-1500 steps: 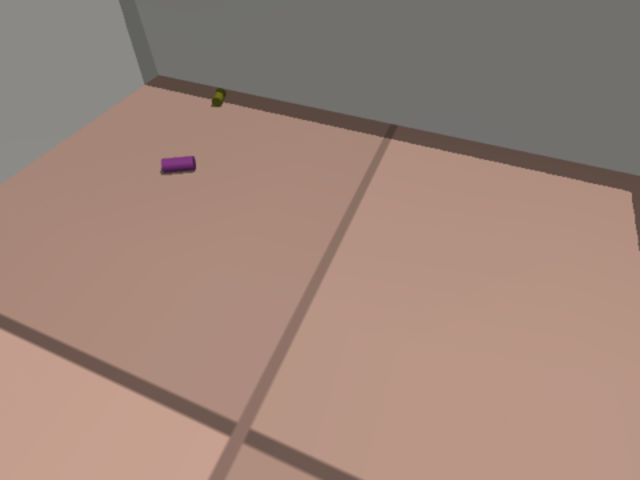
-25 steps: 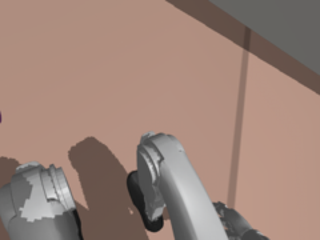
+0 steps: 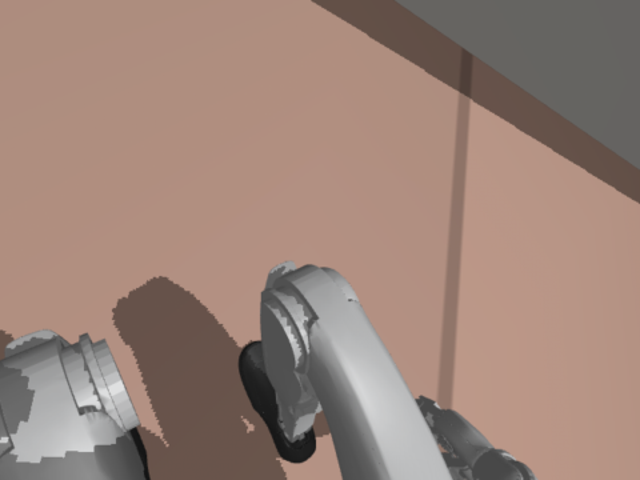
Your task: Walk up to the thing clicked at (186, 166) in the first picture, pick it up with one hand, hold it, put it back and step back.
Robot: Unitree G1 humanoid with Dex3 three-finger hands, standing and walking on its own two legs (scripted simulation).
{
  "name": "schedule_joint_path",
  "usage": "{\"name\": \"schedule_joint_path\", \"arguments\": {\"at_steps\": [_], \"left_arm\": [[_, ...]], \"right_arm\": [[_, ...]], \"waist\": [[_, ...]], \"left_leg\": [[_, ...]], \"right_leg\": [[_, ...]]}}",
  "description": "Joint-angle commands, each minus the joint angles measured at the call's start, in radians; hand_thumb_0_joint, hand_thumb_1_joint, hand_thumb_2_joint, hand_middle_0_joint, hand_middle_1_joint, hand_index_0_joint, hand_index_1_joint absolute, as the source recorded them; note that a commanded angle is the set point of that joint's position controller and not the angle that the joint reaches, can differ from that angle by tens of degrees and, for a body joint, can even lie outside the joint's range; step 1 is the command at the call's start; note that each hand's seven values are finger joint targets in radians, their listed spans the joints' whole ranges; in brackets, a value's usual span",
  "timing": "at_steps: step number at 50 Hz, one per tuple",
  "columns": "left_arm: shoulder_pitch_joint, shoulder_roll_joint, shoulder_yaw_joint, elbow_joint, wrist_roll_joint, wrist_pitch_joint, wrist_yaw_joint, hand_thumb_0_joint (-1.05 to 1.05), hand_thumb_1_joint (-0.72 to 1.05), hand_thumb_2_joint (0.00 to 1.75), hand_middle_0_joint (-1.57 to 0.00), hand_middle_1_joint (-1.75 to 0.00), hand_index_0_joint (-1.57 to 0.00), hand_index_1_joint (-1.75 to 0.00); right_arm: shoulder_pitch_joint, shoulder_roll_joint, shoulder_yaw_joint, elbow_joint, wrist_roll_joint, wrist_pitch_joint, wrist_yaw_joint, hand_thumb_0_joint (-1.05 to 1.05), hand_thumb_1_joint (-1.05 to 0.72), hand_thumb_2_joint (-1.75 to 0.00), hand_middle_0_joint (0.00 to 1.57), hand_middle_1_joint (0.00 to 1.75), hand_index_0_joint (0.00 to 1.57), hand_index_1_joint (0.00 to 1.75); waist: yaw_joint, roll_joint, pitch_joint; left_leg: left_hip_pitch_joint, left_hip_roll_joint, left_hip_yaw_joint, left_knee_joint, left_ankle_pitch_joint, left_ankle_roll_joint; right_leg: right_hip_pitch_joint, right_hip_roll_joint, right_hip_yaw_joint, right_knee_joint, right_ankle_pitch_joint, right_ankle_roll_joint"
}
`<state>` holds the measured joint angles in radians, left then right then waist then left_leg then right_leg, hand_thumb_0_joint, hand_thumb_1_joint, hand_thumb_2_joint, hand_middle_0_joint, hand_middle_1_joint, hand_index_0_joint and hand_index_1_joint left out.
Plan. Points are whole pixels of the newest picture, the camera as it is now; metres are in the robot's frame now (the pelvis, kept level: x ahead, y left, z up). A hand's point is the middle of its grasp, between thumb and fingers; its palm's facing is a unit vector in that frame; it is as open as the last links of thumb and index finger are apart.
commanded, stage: rest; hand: left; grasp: from above
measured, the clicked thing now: out of the picture +0.44 +0.36 -0.26
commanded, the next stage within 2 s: open in 0.30 s
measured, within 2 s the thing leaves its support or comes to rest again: rests again in 0.14 s
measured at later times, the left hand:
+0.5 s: hand out of the picture +0.43 +0.34 -0.24, palm faces -0.46 -0.11 -0.88, open 9.7 cm
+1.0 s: hand out of the picture +0.44 +0.34 -0.24, palm faces -0.45 -0.11 -0.88, open 12.6 cm
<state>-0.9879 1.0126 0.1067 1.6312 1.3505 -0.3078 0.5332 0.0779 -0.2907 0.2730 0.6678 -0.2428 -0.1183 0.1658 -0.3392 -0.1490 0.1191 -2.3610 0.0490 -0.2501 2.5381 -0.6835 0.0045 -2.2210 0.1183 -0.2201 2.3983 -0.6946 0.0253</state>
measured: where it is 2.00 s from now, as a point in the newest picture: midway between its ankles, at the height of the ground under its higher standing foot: (215, 456)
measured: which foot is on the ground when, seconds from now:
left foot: down 0.00-1.00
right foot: down 0.00-1.00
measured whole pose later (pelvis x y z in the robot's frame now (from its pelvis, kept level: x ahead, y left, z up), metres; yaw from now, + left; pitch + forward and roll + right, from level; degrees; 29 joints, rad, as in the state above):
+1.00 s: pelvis +0.00 +0.00 +0.00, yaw -1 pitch +26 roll -14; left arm -1.01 1.05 0.06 1.65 1.32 -0.30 0.55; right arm 0.05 -0.32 0.33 0.63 -0.25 -0.16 0.18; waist -0.35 -0.17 0.15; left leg -2.35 0.05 -0.27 2.54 -0.69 0.01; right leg -2.20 0.13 -0.24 2.38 -0.69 0.03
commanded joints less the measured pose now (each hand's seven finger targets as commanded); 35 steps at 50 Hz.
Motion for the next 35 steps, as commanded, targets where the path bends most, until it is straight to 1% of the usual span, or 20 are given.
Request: {"name": "schedule_joint_path", "arguments": {"at_steps": [1, 9, 10, 12, 13, 14, 15, 16, 18, 19, 20, 21, 24, 27, 28, 30, 32, 33, 34, 35], "left_arm": [[-0.271, 0.255, 0.021, -0.110, -0.034, -0.006, 0.052, 0.00, 0.79, 0.76, -1.05, -0.73, -1.09, -0.70], [-0.280, 0.274, 0.010, -0.107, -0.029, -0.004, 0.045, 0.00, 0.78, 0.71, -1.05, -0.70, -1.09, -0.66], [-0.283, 0.280, 0.014, -0.122, -0.037, -0.009, 0.049, 0.00, 0.78, 0.70, -1.06, -0.68, -1.09, -0.64], [-0.264, 0.257, -0.005, -0.099, -0.032, -0.005, 0.047, 0.00, 0.79, 0.68, -1.06, -0.67, -1.10, -0.63], [-0.255, 0.279, 0.015, -0.100, -0.039, -0.006, 0.054, 0.00, 0.78, 0.68, -1.05, -0.67, -1.09, -0.63], [-0.252, 0.270, -0.002, -0.096, -0.030, -0.004, 0.052, 0.00, 0.78, 0.68, -1.05, -0.67, -1.09, -0.63], [-0.270, 0.223, -0.044, -0.086, -0.041, -0.005, 0.047, 0.00, 0.77, 0.65, -1.04, -0.67, -1.08, -0.63], [-0.248, 0.270, 0.006, -0.082, -0.053, -0.005, 0.055, 0.00, 0.78, 0.67, -1.05, -0.68, -1.09, -0.64], [-0.239, 0.252, -0.022, -0.068, -0.044, -0.005, 0.054, 0.00, 0.77, 0.67, -1.06, -0.65, -1.09, -0.62], [-0.230, 0.270, -0.007, -0.074, -0.046, -0.006, 0.055, 0.00, 0.78, 0.70, -1.07, -0.67, -1.10, -0.64], [-0.257, 0.256, -0.027, -0.082, -0.049, -0.007, 0.054, 0.00, 0.78, 0.69, -1.06, -0.67, -1.09, -0.64], [-0.252, 0.274, -0.006, -0.085, -0.052, -0.008, 0.059, 0.00, 0.70, 0.65, -0.98, -0.68, -1.01, -0.64], [-0.253, 0.282, 0.001, -0.074, -0.051, -0.005, 0.059, 0.00, 0.46, 0.59, -0.74, -0.65, -0.77, -0.61], [-0.257, 0.270, -0.018, -0.075, -0.046, -0.008, 0.056, 0.00, 0.22, 0.56, -0.55, -0.68, -0.59, -0.64], [-0.267, 0.259, -0.028, -0.084, -0.050, -0.009, 0.055, 0.00, 0.14, 0.57, -0.51, -0.68, -0.55, -0.64], [-0.270, 0.307, 0.004, -0.104, -0.049, -0.013, 0.060, 0.00, -0.01, 0.58, -0.44, -0.70, -0.48, -0.66], [-0.281, 0.248, -0.039, -0.099, -0.056, -0.013, 0.057, 0.00, -0.09, 0.62, -0.38, -0.75, -0.42, -0.71], [-0.258, 0.297, -0.001, -0.076, -0.054, -0.011, 0.064, 0.00, -0.11, 0.64, -0.37, -0.77, -0.41, -0.73], [-0.273, 0.261, -0.038, -0.093, -0.050, -0.010, 0.057, 0.00, -0.13, 0.65, -0.35, -0.77, -0.39, -0.74], [-0.264, 0.270, -0.024, -0.078, -0.048, -0.007, 0.057, 0.00, -0.16, 0.67, -0.33, -0.79, -0.37, -0.76]], "right_arm": [[0.163, -0.324, -0.088, -0.009, 0.000, -0.013, -0.015, 0.00, -0.91, -0.90, 0.20, 0.30, 0.20, 0.30], [0.169, -0.333, -0.073, -0.017, -0.002, -0.031, -0.010, 0.00, -0.91, -0.90, 0.20, 0.30, 0.20, 0.30], [0.159, -0.341, -0.076, -0.024, 0.000, -0.030, -0.012, 0.00, -0.91, -0.90, 0.20, 0.30, 0.20, 0.30], [0.157, -0.343, -0.074, -0.027, -0.002, -0.039, -0.007, 0.00, -0.91, -0.90, 0.20, 0.30, 0.20, 0.30], [0.155, -0.339, -0.069, -0.021, -0.002, -0.036, -0.007, 0.00, -0.91, -0.90, 0.20, 0.30, 0.20, 0.30], [0.157, -0.340, -0.067, -0.028, -0.002, -0.036, -0.006, 0.00, -0.91, -0.90, 0.20, 0.30, 0.20, 0.30], [0.158, -0.326, -0.061, -0.014, 0.001, -0.037, -0.003, 0.00, -0.91, -0.90, 0.20, 0.30, 0.20, 0.30], [0.156, -0.338, -0.061, -0.027, -0.006, -0.038, -0.003, 0.00, -0.91, -0.90, 0.20, 0.30, 0.20, 0.30], [0.152, -0.335, -0.053, -0.028, -0.002, -0.037, -0.004, 0.00, -0.91, -0.90, 0.20, 0.30, 0.20, 0.30], [0.144, -0.340, -0.056, -0.024, -0.005, -0.035, -0.006, 0.00, -0.91, -0.90, 0.20, 0.30, 0.20, 0.30], [0.145, -0.336, -0.051, -0.024, -0.002, -0.037, -0.005, 0.00, -0.91, -0.90, 0.20, 0.30, 0.20, 0.30], [0.149, -0.342, -0.051, -0.029, -0.004, -0.037, -0.004, 0.00, -0.90, -0.90, 0.20, 0.30, 0.20, 0.30], [0.156, -0.346, -0.050, -0.025, -0.005, -0.039, -0.004, 0.00, -0.90, -0.90, 0.20, 0.30, 0.20, 0.30], [0.149, -0.346, -0.048, -0.034, -0.004, -0.042, -0.003, 0.00, -0.90, -0.90, 0.20, 0.30, 0.20, 0.30], [0.145, -0.345, -0.047, -0.036, -0.006, -0.044, -0.002, 0.00, -0.90, -0.90, 0.20, 0.30, 0.20, 0.30], [0.157, -0.351, -0.047, -0.029, -0.005, -0.044, -0.001, 0.00, -0.90, -0.90, 0.20, 0.30, 0.20, 0.30], [0.144, -0.336, -0.043, -0.025, -0.005, -0.046, 0.000, 0.00, -0.90, -0.90, 0.20, 0.30, 0.20, 0.30], [0.135, -0.349, -0.045, -0.034, -0.005, -0.044, -0.003, 0.00, -0.90, -0.90, 0.20, 0.30, 0.20, 0.30], [0.141, -0.349, -0.045, -0.043, -0.003, -0.048, -0.001, 0.00, -0.90, -0.90, 0.20, 0.30, 0.20, 0.30], [0.138, -0.351, -0.049, -0.038, -0.003, -0.050, -0.001, 0.00, -0.90, -0.90, 0.20, 0.30, 0.20, 0.30]], "waist": [[-0.023, 0.522, -0.614], [-0.043, 0.540, -0.600], [-0.029, 0.559, -0.615], [-0.039, 0.558, -0.599], [-0.029, 0.557, -0.619], [-0.033, 0.553, -0.621], [-0.035, 0.553, -0.589], [-0.035, 0.512, -0.606], [-0.031, 0.521, -0.596], [-0.023, 0.525, -0.610], [-0.032, 0.526, -0.607], [-0.028, 0.534, -0.625], [-0.042, 0.521, -0.597], [-0.049, 0.520, -0.586], [-0.047, 0.527, -0.588], [-0.040, 0.535, -0.611], [-0.040, 0.523, -0.581], [-0.040, 0.523, -0.591], [-0.044, 0.534, -0.585], [-0.044, 0.539, -0.580]], "left_leg": [[0.492, 0.024, 0.084, -0.234, 0.165, 0.011], [0.518, 0.026, 0.068, -0.240, 0.164, 0.006], [0.529, 0.028, 0.063, -0.252, 0.165, 0.000], [0.545, 0.030, 0.061, -0.243, 0.183, -0.001], [0.539, 0.031, 0.063, -0.247, 0.189, -0.001], [0.535, 0.029, 0.070, -0.236, 0.201, 0.003], [0.506, 0.029, 0.075, -0.232, 0.177, 0.006], [0.498, 0.031, 0.074, -0.223, 0.187, 0.013], [0.494, 0.029, 0.076, -0.231, 0.180, 0.010], [0.505, 0.032, 0.073, -0.230, 0.190, 0.009], [0.508, 0.031, 0.068, -0.231, 0.182, 0.008], [0.521, 0.032, 0.068, -0.233, 0.207, 0.006], [0.520, 0.032, 0.063, -0.232, 0.202, 0.007], [0.508, 0.032, 0.067, -0.229, 0.185, 0.009], [0.507, 0.034, 0.069, -0.225, 0.187, 0.010], [0.515, 0.034, 0.067, -0.229, 0.191, 0.008], [0.497, 0.034, 0.066, -0.234, 0.154, 0.009], [0.494, 0.035, 0.062, -0.234, 0.151, 0.009], [0.506, 0.031, 0.063, -0.240, 0.153, 0.005], [0.512, 0.033, 0.055, -0.249, 0.147, 0.001]], "right_leg": [[0.304, 0.030, -0.057, -0.226, 0.260, -0.046], [0.288, 0.029, -0.065, -0.208, 0.255, -0.050], [0.296, 0.028, -0.070, -0.210, 0.253, -0.051], [0.288, 0.028, -0.073, -0.204, 0.271, -0.049], [0.316, 0.033, -0.069, -0.208, 0.277, -0.050], [0.324, 0.035, -0.064, -0.208, 0.291, -0.048], [0.309, 0.036, -0.060, -0.217, 0.273, -0.047], [0.342, 0.039, -0.060, -0.234, 0.289, -0.040], [0.341, 0.037, -0.059, -0.227, 0.281, -0.045], [0.348, 0.042, -0.062, -0.226, 0.288, -0.044], [0.333, 0.039, -0.064, -0.220, 0.277, -0.046], [0.359, 0.040, -0.066, -0.221, 0.301, -0.044], [0.334, 0.037, -0.074, -0.220, 0.298, -0.042], [0.339, 0.037, -0.066, -0.225, 0.287, -0.042], [0.343, 0.040, -0.064, -0.230, 0.291, -0.040], [0.363, 0.038, -0.060, -0.228, 0.291, -0.042], [0.331, 0.041, -0.063, -0.235, 0.256, -0.044], [0.344, 0.042, -0.065, -0.235, 0.252, -0.045], [0.326, 0.037, -0.064, -0.226, 0.251, -0.047], [0.315, 0.035, -0.075, -0.218, 0.246, -0.048]]}}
